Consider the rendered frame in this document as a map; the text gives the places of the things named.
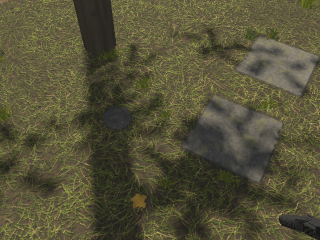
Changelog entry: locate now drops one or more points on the right robot hand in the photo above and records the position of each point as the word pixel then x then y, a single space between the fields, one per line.
pixel 309 224

